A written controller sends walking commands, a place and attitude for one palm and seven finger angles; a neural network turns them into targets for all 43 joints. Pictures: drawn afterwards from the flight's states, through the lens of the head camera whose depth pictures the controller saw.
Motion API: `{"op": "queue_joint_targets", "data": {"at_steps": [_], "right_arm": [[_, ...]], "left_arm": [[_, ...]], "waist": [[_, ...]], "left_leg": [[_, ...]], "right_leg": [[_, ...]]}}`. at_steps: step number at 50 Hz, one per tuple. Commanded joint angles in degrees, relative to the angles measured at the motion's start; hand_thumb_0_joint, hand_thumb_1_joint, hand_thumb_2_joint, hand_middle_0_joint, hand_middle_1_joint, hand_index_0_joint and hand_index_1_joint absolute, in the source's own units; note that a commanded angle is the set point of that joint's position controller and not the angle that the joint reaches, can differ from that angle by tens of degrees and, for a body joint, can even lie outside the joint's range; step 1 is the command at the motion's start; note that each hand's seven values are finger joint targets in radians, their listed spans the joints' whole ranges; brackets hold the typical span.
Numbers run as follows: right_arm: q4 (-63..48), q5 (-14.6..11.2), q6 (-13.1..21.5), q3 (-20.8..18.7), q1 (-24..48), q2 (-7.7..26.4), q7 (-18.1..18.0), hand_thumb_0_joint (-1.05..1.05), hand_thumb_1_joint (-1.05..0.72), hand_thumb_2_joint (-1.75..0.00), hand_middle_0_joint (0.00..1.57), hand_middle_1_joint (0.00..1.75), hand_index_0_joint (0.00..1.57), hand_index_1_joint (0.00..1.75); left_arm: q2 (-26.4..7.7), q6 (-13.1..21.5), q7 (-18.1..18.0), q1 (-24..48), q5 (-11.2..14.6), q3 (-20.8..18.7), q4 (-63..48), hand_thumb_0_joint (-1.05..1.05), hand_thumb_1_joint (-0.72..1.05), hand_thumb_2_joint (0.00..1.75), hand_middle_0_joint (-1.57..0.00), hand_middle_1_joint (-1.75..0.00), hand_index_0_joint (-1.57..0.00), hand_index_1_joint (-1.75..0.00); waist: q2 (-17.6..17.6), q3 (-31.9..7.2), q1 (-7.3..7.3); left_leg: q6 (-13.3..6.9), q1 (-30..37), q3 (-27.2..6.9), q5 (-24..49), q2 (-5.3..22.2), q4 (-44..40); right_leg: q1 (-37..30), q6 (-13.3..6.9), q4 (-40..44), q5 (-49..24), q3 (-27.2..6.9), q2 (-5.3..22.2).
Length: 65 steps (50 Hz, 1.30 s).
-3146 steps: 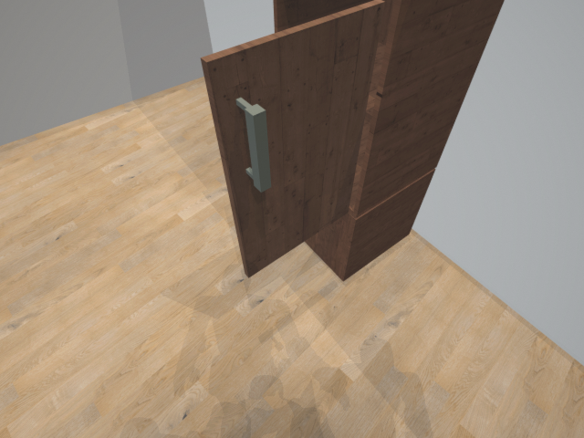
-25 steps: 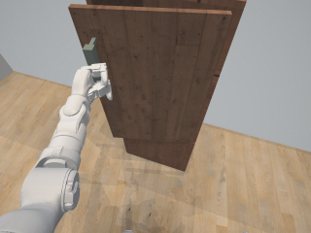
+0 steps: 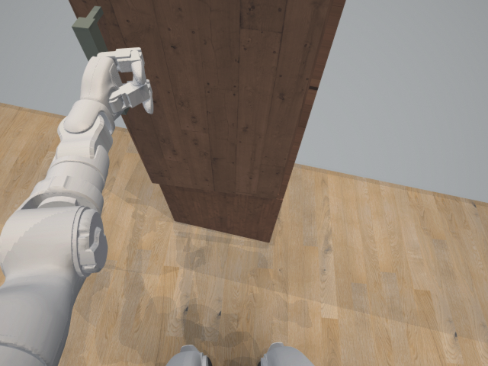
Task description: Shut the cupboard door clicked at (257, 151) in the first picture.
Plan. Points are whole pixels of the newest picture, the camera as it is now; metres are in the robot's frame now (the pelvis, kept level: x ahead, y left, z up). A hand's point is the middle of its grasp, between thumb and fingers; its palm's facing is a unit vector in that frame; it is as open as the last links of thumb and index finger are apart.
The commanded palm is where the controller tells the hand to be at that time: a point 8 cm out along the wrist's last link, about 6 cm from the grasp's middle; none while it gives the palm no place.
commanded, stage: push the door shut along its arc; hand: left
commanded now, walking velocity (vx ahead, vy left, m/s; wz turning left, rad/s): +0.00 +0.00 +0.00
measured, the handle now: (110, 64) +0.59 +0.16 +0.13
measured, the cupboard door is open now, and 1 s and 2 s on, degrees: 6 0 0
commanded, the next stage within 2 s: pull the fist back off the door in 0.72 s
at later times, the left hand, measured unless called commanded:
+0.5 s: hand (161, 65) +0.56 +0.07 +0.14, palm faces -0.32 -0.95 +0.00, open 3.1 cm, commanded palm +0.57 +0.12 +0.13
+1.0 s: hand (167, 59) +0.58 +0.07 +0.14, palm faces +0.04 -0.99 +0.11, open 2.9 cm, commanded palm +0.57 +0.08 +0.13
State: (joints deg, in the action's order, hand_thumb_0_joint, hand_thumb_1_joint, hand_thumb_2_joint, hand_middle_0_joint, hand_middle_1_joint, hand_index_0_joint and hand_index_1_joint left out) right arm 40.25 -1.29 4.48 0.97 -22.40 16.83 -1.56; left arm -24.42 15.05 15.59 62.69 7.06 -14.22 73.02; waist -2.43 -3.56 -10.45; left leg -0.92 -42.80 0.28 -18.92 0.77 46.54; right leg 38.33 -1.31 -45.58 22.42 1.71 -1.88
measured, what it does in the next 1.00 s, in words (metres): stands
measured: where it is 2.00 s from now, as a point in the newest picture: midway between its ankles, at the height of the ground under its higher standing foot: outside the picture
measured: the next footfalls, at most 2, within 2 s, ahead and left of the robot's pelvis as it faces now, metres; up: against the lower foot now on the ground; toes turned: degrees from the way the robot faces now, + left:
none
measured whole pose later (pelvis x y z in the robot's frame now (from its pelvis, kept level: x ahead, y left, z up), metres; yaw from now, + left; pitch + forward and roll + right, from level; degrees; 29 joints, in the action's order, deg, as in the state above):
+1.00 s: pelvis +0.00 +0.01 -0.02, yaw +1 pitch +23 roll -3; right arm 41.3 4.4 5.6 0.0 -26.2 15.2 3.4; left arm -18.2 10.3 -7.0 78.5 2.9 -17.4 77.4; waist -3.5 -7.2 -12.5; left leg -0.9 -56.0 -2.2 -21.3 0.8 54.0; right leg 49.7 -1.1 -50.7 24.4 4.1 -2.1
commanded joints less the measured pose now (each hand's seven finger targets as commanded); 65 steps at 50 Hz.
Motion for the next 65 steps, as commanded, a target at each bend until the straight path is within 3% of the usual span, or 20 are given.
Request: {"op": "queue_joint_targets", "data": {"at_steps": [1, 10, 13, 17, 21, 24, 27, 31, 41, 42, 43, 45, 47, 48, 50, 52, 54, 56, 59, 65], "right_arm": [[-3.4, 0.4, 1.4, -3.4, -8.6, 9.5, -0.5, 0.00, -0.90, -0.90, 0.20, 0.30, 0.20, 0.30], [-3.1, 0.7, 0.5, -3.8, -10.6, 9.8, -0.5, 0.00, -0.90, -0.90, 0.20, 0.30, 0.20, 0.30], [-2.6, 0.8, 0.3, -3.8, -11.0, 10.0, -0.4, 0.00, -0.90, -0.90, 0.20, 0.30, 0.20, 0.30], [-2.8, 1.2, -0.1, -3.5, -12.1, 10.3, -0.6, 0.00, -0.90, -0.90, 0.20, 0.30, 0.20, 0.30], [-3.3, 1.4, -0.2, -3.6, -12.5, 10.4, -0.6, 0.00, -0.90, -0.90, 0.20, 0.30, 0.20, 0.30], [-2.7, 1.8, -0.1, -3.8, -13.1, 10.3, -0.5, 0.00, -0.90, -0.90, 0.20, 0.30, 0.20, 0.30], [-2.1, 1.9, -0.4, -4.0, -13.4, 10.6, -0.6, 0.00, -0.90, -0.90, 0.20, 0.30, 0.20, 0.30], [-0.8, 2.0, -0.1, -4.2, -14.0, 10.7, -0.7, 0.00, -0.90, -0.90, 0.20, 0.30, 0.20, 0.30], [2.4, 2.9, 1.4, -4.2, -14.8, 10.8, -1.0, 0.00, -0.90, -0.90, 0.20, 0.30, 0.20, 0.30], [0.8, 3.0, 1.8, -3.2, -16.2, 8.3, 0.2, 0.00, -0.90, -0.90, 0.20, 0.30, 0.20, 0.30], [0.6, 3.7, 2.0, -3.3, -16.8, 8.4, 1.4, 0.00, -0.90, -0.90, 0.20, 0.30, 0.20, 0.30], [0.4, 4.8, 1.9, -4.0, -17.5, 8.2, 3.3, 0.00, -0.90, -0.90, 0.20, 0.30, 0.20, 0.30], [0.0, 5.9, 1.7, -4.4, -17.5, 7.7, 4.9, 0.00, -0.90, -0.90, 0.20, 0.30, 0.20, 0.30], [0.0, 6.5, 1.8, -4.4, -17.2, 7.2, 5.8, 0.00, -0.90, -0.90, 0.20, 0.30, 0.20, 0.30], [0.4, 7.8, 1.7, -4.6, -17.2, 7.1, 7.2, 0.00, -0.90, -0.90, 0.20, 0.30, 0.20, 0.30], [0.5, 8.2, 1.2, -5.0, -17.4, 7.7, 8.2, 0.00, -0.90, -0.90, 0.20, 0.30, 0.20, 0.30], [0.0, 8.0, 0.3, -5.2, -18.0, 8.4, 8.2, 0.00, -0.90, -0.90, 0.20, 0.30, 0.20, 0.30], [-0.8, 6.9, -0.7, -4.9, -17.1, 8.7, 7.7, 0.00, -0.90, -0.90, 0.20, 0.30, 0.20, 0.30], [-2.2, 6.0, -1.5, -4.6, -16.7, 8.9, 6.5, 0.00, -0.90, -0.90, 0.20, 0.30, 0.20, 0.30], [-3.6, 5.6, -0.7, -4.5, -15.7, 7.4, 6.1, 0.00, -0.90, -0.90, 0.20, 0.30, 0.20, 0.30]], "left_arm": [[-12.8, 4.2, 2.2, 32.5, 0.6, -2.0, -12.7, 0.00, 0.90, 0.90, -1.30, -1.50, -1.30, -1.50], [-14.3, 2.5, 5.1, 36.1, 0.7, -2.2, -13.1, 0.00, 0.90, 0.90, -1.30, -1.50, -1.30, -1.50], [-12.7, 1.3, 5.3, 36.8, 0.7, -1.1, -10.4, 0.00, 0.90, 0.90, -1.30, -1.50, -1.30, -1.50], [-17.7, 0.2, 5.2, 37.7, -0.3, -4.2, -6.8, 0.00, 0.90, 0.90, -1.30, -1.50, -1.30, -1.50], [-19.1, 1.3, 5.9, 39.1, -1.3, -4.4, -8.5, 0.00, 0.90, 0.90, -1.30, -1.50, -1.30, -1.50], [-16.4, 1.6, 6.7, 42.0, -1.4, -2.3, -8.8, 0.00, 0.90, 0.90, -1.30, -1.50, -1.30, -1.50], [-16.0, 0.4, 7.6, 42.9, -1.3, -1.9, -7.4, 0.00, 0.90, 0.90, -1.30, -1.50, -1.30, -1.50], [-12.3, -0.2, 7.9, 47.9, -1.0, 0.6, -8.7, 0.00, 0.90, 0.90, -1.30, -1.50, -1.30, -1.50], [-5.7, -1.1, 6.9, 55.1, -1.0, 4.7, -7.1, 0.00, 0.90, 0.90, -1.30, -1.50, -1.30, -1.50], [-7.3, -3.0, -4.7, 55.5, 2.3, -6.3, -6.2, 0.00, 0.90, 0.90, -1.30, -1.50, -1.30, -1.50], [-5.4, -3.6, -10.8, 53.4, 0.6, -5.1, -5.6, 0.00, 0.90, 0.90, -1.30, -1.50, -1.30, -1.50], [-1.4, -3.2, -17.6, 50.5, -0.8, -4.9, -6.5, 0.00, 0.90, 0.90, -1.30, -1.50, -1.30, -1.50], [1.5, -1.2, -24.9, 51.4, -2.9, -4.5, -10.1, 0.00, 0.90, 0.90, -1.30, -1.50, -1.30, -1.50], [3.9, 0.1, -28.8, 51.5, -4.7, -3.4, -10.9, 0.00, 0.90, 0.90, -1.30, -1.50, -1.30, -1.50], [3.4, 3.4, -34.7, 50.6, -10.7, -2.0, -11.6, 0.00, 0.90, 0.90, -1.30, -1.50, -1.30, -1.50], [2.8, 4.9, -36.2, 49.7, -15.3, 0.3, -9.5, 0.00, 0.90, 0.90, -1.30, -1.50, -1.30, -1.50], [0.3, 4.9, -35.2, 48.6, -16.6, 0.2, -7.3, 0.00, 0.90, 0.90, -1.30, -1.50, -1.30, -1.50], [-0.8, 2.9, -33.3, 47.9, -15.2, 0.0, -3.8, 0.00, 0.90, 0.90, -1.30, -1.50, -1.30, -1.50], [-5.5, 1.2, -31.6, 46.2, -11.6, -4.7, -3.8, 0.00, 0.90, 0.90, -1.30, -1.50, -1.30, -1.50], [-1.4, 6.0, -29.6, 35.2, -8.4, -4.9, -8.4, 0.00, 0.90, 0.90, -1.30, -1.50, -1.30, -1.50]], "waist": [[-1.7, -28.3, -1.95], [-2.8, -30.1, -2.74], [-1.8, -27.1, -4.21], [0.9, -26.1, -4.22], [-3.0, -30.5, -4.04], [-4.3, -31.4, -5.21], [-2.1, -31.5, -5.85], [-5.6, -31.6, -7.32], [-7.9, -30.6, -10.21], [-9.5, -32.0, -7.39], [-8.0, -33.3, -7.53], [-5.5, -34.0, -7.39], [-6.5, -35.0, -6.66], [-7.3, -34.1, -6.74], [-8.4, -32.9, -6.75], [-7.3, -31.2, -7.71], [-6.4, -30.9, -7.32], [-4.0, -29.3, -7.42], [-1.5, -30.6, -5.47], [2.4, -29.4, -2.50]], "left_leg": [[-1.6, 21.2, -3.5, 14.7, -0.9, -1.3], [-1.9, 20.9, -3.4, 18.1, -1.0, 0.2], [-2.0, 19.9, -3.2, 17.0, -0.9, 0.7], [-2.4, 14.1, -2.7, 15.6, -1.4, 1.0], [-2.2, 17.1, -2.9, 19.0, -1.3, 2.3], [-2.2, 19.6, -3.5, 21.2, -1.1, 3.1], [-2.2, 19.3, -3.6, 20.6, -1.0, 3.5], [-2.1, 23.4, -4.5, 22.8, -0.6, 4.2], [-2.2, 26.6, -6.1, 22.6, 0.0, 5.7], [-1.0, 22.1, -6.5, 20.1, 0.7, 5.5], [-0.6, 20.9, -6.9, 19.8, 0.6, 4.9], [-0.2, 21.6, -7.7, 22.6, 0.8, 5.0], [0.1, 21.6, -7.0, 22.1, 0.6, 5.4], [0.2, 21.6, -6.8, 21.1, 0.6, 5.7], [0.4, 20.6, -6.9, 18.8, 0.8, 6.1], [0.1, 18.7, -6.4, 14.5, 0.7, 5.5], [-0.2, 17.7, -6.0, 12.8, 0.2, 4.2], [-0.5, 15.6, -5.2, 9.3, -0.1, 2.5], [-1.1, 13.2, -4.0, 7.9, -0.8, 0.6], [-1.2, 13.6, -2.1, 10.8, -0.9, -1.0]], "right_leg": [[-3.2, 0.5, 5.6, -19.6, -2.2, -0.7], [-3.4, 0.6, 4.8, -23.4, -2.0, -1.1], [-0.8, 0.9, 5.3, -22.1, -1.8, -1.3], [-4.4, 1.0, 5.0, -23.7, -2.6, -1.1], [-2.7, 0.7, 3.5, -25.2, -2.4, -1.1], [0.3, 0.5, 2.9, -24.9, -1.8, -1.5], [0.4, 0.7, 3.2, -24.8, -1.5, -1.8], [6.1, 0.6, 2.7, -23.0, -0.6, -2.1], [15.2, 0.3, 1.6, -16.8, 0.8, -2.5], [11.7, 0.4, 2.7, -16.2, 0.2, -1.8], [10.6, 0.8, 1.7, -16.0, 0.5, -1.8], [11.6, 1.1, 0.7, -16.3, 1.3, -2.0], [11.0, 1.0, 0.6, -16.2, 1.6, -2.0], [12.4, 1.1, 0.6, -15.2, 1.9, -1.9], [15.1, 0.9, -0.4, -12.2, 2.1, -1.9], [15.4, 0.6, -0.1, -10.1, 1.9, -1.7], [12.6, 0.3, 0.7, -9.9, 1.5, -1.8], [9.8, 0.4, 2.2, -9.2, 1.0, -1.8], [3.0, 0.7, 4.0, -10.5, 0.0, -1.6], [-2.6, 0.9, 5.4, -15.7, -0.3, -1.9]]}}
